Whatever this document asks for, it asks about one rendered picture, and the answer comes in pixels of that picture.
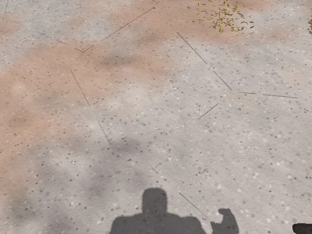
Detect right robot hand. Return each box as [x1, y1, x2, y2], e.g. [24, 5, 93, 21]
[292, 223, 312, 234]

